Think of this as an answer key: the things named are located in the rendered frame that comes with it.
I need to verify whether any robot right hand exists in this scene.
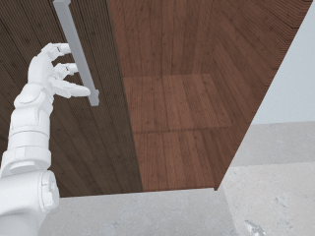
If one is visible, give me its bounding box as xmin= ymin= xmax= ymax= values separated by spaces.
xmin=243 ymin=219 xmax=266 ymax=236

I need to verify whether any handle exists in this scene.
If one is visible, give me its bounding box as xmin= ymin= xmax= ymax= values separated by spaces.
xmin=52 ymin=0 xmax=99 ymax=106

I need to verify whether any left robot upper arm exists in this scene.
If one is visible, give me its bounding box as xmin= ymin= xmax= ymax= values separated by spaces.
xmin=0 ymin=169 xmax=60 ymax=236

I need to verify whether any wardrobe door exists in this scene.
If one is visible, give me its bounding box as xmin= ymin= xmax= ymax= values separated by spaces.
xmin=0 ymin=0 xmax=144 ymax=198

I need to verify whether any robot left hand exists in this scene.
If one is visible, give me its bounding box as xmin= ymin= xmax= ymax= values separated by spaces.
xmin=28 ymin=42 xmax=91 ymax=98

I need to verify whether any robot left forearm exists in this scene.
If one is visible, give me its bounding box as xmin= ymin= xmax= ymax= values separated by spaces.
xmin=0 ymin=82 xmax=54 ymax=179

